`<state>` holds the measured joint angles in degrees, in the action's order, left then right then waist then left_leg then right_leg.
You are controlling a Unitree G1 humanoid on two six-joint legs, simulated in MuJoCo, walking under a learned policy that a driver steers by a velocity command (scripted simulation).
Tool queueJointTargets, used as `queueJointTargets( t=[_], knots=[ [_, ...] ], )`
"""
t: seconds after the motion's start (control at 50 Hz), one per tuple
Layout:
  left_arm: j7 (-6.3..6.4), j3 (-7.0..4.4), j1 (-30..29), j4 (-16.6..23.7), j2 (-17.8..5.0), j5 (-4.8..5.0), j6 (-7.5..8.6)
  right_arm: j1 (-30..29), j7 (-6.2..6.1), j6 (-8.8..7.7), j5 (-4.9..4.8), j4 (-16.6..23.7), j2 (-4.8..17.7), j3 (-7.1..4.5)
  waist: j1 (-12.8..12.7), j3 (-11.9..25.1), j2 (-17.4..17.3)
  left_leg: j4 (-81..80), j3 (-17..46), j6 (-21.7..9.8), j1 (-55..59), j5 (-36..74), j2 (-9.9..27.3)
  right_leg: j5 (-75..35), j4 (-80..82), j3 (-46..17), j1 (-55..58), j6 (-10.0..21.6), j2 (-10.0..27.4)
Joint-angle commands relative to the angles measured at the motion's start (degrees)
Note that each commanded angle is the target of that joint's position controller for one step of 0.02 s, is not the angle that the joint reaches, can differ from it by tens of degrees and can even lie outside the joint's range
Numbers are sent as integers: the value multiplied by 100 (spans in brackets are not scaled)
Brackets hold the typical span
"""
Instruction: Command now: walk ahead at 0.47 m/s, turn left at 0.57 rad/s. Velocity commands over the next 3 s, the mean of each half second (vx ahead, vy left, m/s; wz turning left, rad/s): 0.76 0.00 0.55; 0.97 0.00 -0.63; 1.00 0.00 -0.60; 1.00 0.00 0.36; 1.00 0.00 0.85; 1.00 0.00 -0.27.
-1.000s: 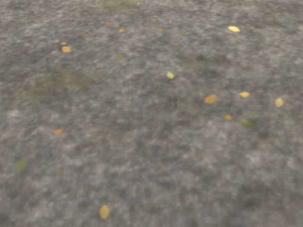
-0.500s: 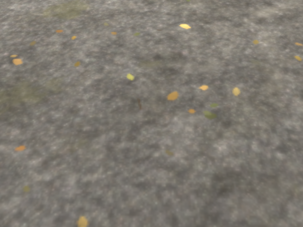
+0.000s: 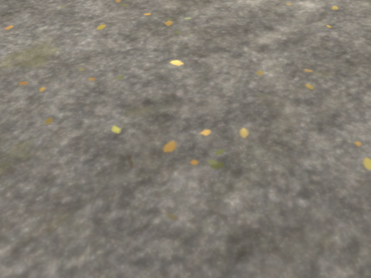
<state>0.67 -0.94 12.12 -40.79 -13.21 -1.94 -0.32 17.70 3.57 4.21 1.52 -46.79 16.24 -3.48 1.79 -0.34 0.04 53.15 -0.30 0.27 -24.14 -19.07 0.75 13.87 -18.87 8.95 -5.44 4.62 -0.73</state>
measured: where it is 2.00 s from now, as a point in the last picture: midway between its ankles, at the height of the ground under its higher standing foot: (150, 94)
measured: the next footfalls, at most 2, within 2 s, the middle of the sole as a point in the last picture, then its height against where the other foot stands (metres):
left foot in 0.38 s outside the picture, level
right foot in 0.88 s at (115, 228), level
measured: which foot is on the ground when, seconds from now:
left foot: up 0.00-0.36, down 0.38-0.88, up 0.90-1.00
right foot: down 0.00-0.40, up 0.42-0.86, down 0.88-1.00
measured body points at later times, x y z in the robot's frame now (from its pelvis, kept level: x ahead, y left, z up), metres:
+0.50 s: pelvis +0.25 +0.18 -0.03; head +0.27 +0.20 +0.41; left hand +0.18 +0.44 -0.17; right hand +0.47 -0.03 -0.14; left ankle +0.27 +0.26 -0.75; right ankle +0.12 -0.05 -0.61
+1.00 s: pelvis +0.66 +0.29 -0.04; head +0.67 +0.31 +0.41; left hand +0.66 +0.58 -0.18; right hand +0.83 +0.06 -0.13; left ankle +0.54 +0.44 -0.60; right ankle +0.70 +0.29 -0.75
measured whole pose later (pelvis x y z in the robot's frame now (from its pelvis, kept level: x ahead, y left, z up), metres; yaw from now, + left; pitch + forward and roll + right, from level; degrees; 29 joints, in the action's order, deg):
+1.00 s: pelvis +0.66 +0.29 -0.04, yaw -4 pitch -2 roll -1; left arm -0.8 -4.2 21.7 -52.8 -17.5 -0.9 0.3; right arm 7.4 -0.1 -6.1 3.3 -43.4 11.8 0.8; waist -4.2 -2.5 0.8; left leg 87.5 4.2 0.5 -23.1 -19.5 0.1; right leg 16.3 -38.3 5.1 -20.5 13.4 -12.0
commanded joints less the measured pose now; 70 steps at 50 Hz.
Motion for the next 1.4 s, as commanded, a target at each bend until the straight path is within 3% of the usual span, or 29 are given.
queueJointTargets(
  t=[0.02,0.3,0.36,0.38,0.4,0.42,0.44,0.48,0.52,0.56,0.7,0.78,0.84,0.86,0.88,0.9,0.92,0.94,0.96,0.98,1.04,1.14,1.22,1.28,1.3,1.32,1.34,1.38,1.4],
  knots=[
    [55,-398,413,68,-1070,-24,236,-857,83,-215,-30,645,543,-177,-418,-523,332,303,232,-95,-2322,241,297,2350,1583,-1784,1193,577,2167],
    [3,-473,1077,-715,-1200,-97,566,-2209,285,-304,26,1287,354,25,-522,-1102,300,-591,-560,-820,-2221,728,641,232,1554,712,1174,208,2072],
    [-33,-491,974,-852,-1583,-34,485,-950,71,-389,-11,878,545,-67,225,-307,434,-854,-1091,-1212,125,-90,-332,-4792,-264,1156,879,245,1994],
    [-67,-482,794,-818,-1703,51,429,293,-17,-467,9,468,684,-178,892,277,326,-1348,-1032,-1303,1838,163,-658,-5580,-1818,1218,157,259,1911],
    [-93,-392,779,-775,-1482,10,447,1412,-104,-487,91,28,1164,-390,1366,907,-154,-1586,-241,-1199,3774,-328,-443,-3730,-3817,1050,-1321,113,1586],
    [-208,-214,886,-314,-602,155,507,1152,-211,-491,85,79,2082,-551,671,1415,-2306,-3200,3284,-1375,4721,-2976,1412,1547,-6275,385,-3466,-204,436],
    [-163,-210,320,-142,-905,218,574,1045,-226,-566,119,380,1972,-502,945,1811,-1067,-3981,4362,-1164,4435,-3030,1905,1434,-7030,-1476,-3737,-71,113],
    [-124,-215,272,-273,-799,327,595,674,-299,-722,199,90,1329,-344,356,223,18,-3826,2689,-845,2727,-1034,1913,156,-6524,-1564,-3848,37,517],
    [-225,-219,918,-655,-687,111,402,-125,-276,-887,76,144,766,-164,-265,-18,-284,-4052,1645,-450,1660,-562,1432,-403,-5889,-1552,-3106,-36,893],
    [-332,-264,1034,-874,-624,140,207,-129,-241,-1030,10,41,313,-21,-374,-249,-187,-4217,662,-156,1357,191,1057,-658,-5724,-1617,-2948,-68,933],
    [-461,-162,-598,-424,-370,234,162,628,-308,-1219,-28,-343,172,66,-68,-812,-392,-4799,-1207,162,2172,3595,647,-1959,-4153,-432,-3982,78,473],
    [-489,-56,-750,-231,-401,188,195,483,-544,-1145,-38,-360,435,109,-396,-589,-400,-4322,-1720,269,2737,6892,747,-1912,-2610,375,-2988,390,-25],
    [-427,-239,933,-617,-963,173,56,13,-792,-974,41,-197,1029,-56,-1401,388,-816,-2188,-1629,251,3043,9377,1146,-1281,-2457,453,-1071,651,-510],
    [-366,-393,2248,-996,-1245,160,25,-482,-795,-880,95,-25,1158,-115,-2037,797,-789,-608,-1447,158,2524,9204,1221,-907,-2334,90,112,909,-465],
    [-268,-575,3234,-1273,-1487,246,55,-1011,-702,-790,26,81,1211,-183,-2602,914,-210,2194,-1451,42,1525,6637,696,-876,-1583,-557,1192,1400,-162],
    [-196,-562,2597,-1423,-1312,362,25,-1617,-467,-887,109,304,174,102,-2012,-59,1354,4418,-1075,-122,-751,-336,-557,-1013,-1779,-1146,1329,1460,-54],
    [-201,-535,1614,-1089,-1594,166,50,-846,-410,-1024,20,934,-324,277,-662,314,1446,5316,41,102,-2554,-904,-647,-1455,-1512,-3738,1858,2352,606],
    [-144,-564,1399,-856,-1541,98,64,-604,-346,-1216,93,1150,-117,377,-627,902,1024,4848,826,17,-2970,-768,-437,991,122,-5609,2049,2674,1453],
    [-86,-499,1268,-812,-1109,16,97,-715,-315,-1312,133,1027,340,315,-431,215,-191,4107,850,-56,-2868,-277,-89,2026,862,-5679,1139,2303,1482],
    [-81,-453,998,-833,-980,44,154,-936,-322,-1261,225,993,460,283,-177,-224,-758,3526,770,-8,-2504,-65,145,1961,957,-5107,192,1937,1216],
    [-35,-393,808,-753,-1023,151,481,-1190,-305,-853,346,1129,356,413,143,-778,-823,1952,549,351,-1545,237,606,1069,1135,-3935,-1791,1695,500],
    [-128,-570,1208,-715,-1260,237,583,-2432,-233,-816,25,1630,54,580,-623,-502,-107,-1224,20,382,-390,2225,383,-1388,824,-2905,-1621,1137,-161],
    [-135,-598,1513,-801,-1228,202,588,-2414,-272,-914,36,1641,227,497,-861,-82,295,-2411,-73,55,19,2595,94,-3006,264,-2845,-110,785,201],
    [-122,-654,1119,-770,-1636,73,622,-349,-419,-1007,21,1068,892,140,339,1092,384,-2454,-127,-263,1950,1363,-132,-4678,-2169,-2616,333,474,252],
    [-120,-564,790,-635,-1299,27,671,923,-527,-1019,95,780,1213,-16,958,1640,208,-2090,541,-384,3340,172,515,-3641,-3888,-2383,-714,417,45],
    [-150,-304,1476,-377,-226,256,711,1163,-511,-1033,374,648,1770,-157,325,2192,-1722,-2957,3760,-980,4739,-1729,2185,849,-5855,-1860,-2724,156,-742],
    [-135,-209,1619,-407,-485,237,684,763,-395,-972,233,629,1574,-211,157,2079,-1879,-3922,5650,-1343,4574,-2936,2357,976,-6439,-1796,-3745,242,-548],
    [-179,-237,425,-277,-857,47,599,-62,-309,-967,141,675,651,-70,139,599,-118,-3922,3554,-1187,2929,-1803,1752,-6,-6011,-1612,-3841,209,33],
    [-236,-227,58,-149,-823,-19,571,64,-303,-986,155,506,497,-25,123,345,67,-3931,2830,-1032,2432,-976,1452,11,-5717,-1642,-3672,191,129]
  ],
)
Over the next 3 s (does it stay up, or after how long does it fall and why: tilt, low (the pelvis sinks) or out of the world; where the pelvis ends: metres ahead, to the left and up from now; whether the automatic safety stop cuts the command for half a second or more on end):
stays up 2.47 0.24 -0.01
